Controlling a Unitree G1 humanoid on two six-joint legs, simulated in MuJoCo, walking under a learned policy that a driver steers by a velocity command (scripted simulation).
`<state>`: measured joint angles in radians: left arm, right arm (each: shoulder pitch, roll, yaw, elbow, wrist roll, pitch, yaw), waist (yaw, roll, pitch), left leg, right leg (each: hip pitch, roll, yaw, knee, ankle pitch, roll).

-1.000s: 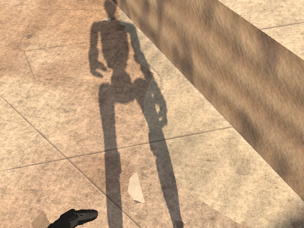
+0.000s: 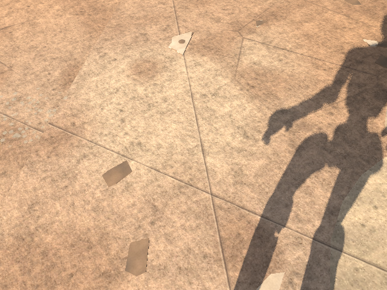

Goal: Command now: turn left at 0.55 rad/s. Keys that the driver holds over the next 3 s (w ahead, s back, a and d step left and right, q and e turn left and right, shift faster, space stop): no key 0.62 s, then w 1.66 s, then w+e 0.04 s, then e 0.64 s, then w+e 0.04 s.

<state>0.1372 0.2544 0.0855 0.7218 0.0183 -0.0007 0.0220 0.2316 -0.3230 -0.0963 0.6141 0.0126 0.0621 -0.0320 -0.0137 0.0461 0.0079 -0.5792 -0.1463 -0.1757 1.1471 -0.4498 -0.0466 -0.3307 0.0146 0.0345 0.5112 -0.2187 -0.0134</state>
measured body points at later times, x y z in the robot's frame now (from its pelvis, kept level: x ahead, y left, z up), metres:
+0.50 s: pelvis +0.04 +0.02 +0.00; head +0.05 +0.03 +0.45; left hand +0.11 +0.29 -0.13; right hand +0.24 -0.19 -0.09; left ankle +0.02 +0.14 -0.74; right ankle +0.03 -0.12 -0.74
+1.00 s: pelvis +0.14 -0.01 +0.00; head +0.16 -0.03 +0.45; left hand +0.12 +0.26 -0.12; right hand +0.30 -0.26 -0.12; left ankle +0.10 +0.13 -0.65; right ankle +0.06 -0.10 -0.74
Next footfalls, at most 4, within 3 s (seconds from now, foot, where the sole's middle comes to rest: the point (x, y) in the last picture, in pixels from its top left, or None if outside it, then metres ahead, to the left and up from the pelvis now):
0.28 left None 0.06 0.14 -0.77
1.30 left None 0.46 0.14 -0.77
1.78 right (234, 216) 0.75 -0.09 -0.77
2.34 left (169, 158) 1.05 0.16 -0.77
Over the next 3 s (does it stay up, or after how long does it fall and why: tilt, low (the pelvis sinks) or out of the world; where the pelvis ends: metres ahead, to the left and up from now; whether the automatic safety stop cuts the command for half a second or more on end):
stays up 1.05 0.03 0.00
